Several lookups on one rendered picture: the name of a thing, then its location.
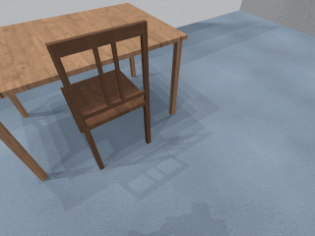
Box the chair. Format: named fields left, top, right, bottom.
left=45, top=20, right=152, bottom=170

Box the table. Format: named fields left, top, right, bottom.
left=0, top=3, right=188, bottom=181

